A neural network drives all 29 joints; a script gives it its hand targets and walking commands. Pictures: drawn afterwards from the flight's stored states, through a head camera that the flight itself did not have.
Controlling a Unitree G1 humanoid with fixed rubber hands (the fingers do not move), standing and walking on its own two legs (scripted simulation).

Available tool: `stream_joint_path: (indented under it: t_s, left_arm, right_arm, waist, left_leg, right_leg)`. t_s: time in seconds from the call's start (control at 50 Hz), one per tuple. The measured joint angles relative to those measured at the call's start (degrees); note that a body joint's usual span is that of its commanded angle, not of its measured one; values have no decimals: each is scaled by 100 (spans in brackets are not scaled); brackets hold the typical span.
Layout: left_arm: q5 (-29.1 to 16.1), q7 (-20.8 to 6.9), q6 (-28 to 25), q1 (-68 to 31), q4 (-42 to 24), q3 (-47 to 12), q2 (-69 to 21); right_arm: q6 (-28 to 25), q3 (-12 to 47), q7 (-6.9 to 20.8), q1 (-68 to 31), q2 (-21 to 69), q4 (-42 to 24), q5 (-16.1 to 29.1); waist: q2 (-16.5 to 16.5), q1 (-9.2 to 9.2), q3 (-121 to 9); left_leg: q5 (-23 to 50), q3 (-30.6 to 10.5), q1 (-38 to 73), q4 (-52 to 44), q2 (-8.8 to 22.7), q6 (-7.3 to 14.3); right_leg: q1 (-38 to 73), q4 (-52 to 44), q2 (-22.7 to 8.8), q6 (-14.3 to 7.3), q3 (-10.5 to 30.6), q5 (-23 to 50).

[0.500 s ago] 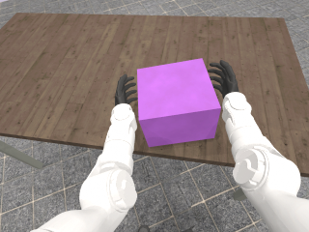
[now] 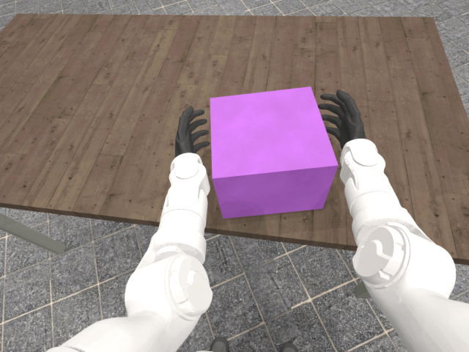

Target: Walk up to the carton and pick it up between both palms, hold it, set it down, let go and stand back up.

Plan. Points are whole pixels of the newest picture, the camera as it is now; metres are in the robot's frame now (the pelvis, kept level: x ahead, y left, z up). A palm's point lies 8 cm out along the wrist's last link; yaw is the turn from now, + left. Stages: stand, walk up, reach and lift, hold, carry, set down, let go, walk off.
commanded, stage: set down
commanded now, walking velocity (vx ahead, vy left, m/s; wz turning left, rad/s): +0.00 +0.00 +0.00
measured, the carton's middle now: (266, 153) +0.45 +0.04 +0.01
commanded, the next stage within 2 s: none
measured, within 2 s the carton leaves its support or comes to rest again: neither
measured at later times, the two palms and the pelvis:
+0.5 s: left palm (188, 154) +0.40 +0.17 +0.05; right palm (350, 138) +0.46 -0.11 +0.06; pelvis +0.00 +0.00 +0.00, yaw +0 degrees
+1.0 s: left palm (188, 155) +0.41 +0.17 +0.05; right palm (350, 139) +0.46 -0.11 +0.06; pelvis +0.01 +0.00 +0.00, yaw -1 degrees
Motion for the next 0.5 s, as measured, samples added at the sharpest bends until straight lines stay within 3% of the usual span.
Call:
stream_joint_path:
  t_s: [0.5]
  left_arm:
    - [255, -99, -126, 83, -265, 162, -137]
  right_arm:
    - [-33, -297, 121, 120, 207, -368, -281]
  waist:
    - [-119, -49, 186]
  left_leg:
    - [26, 24, 170, -93, -21, 16]
  right_leg:
    - [109, 31, -22, 0, 9, -39]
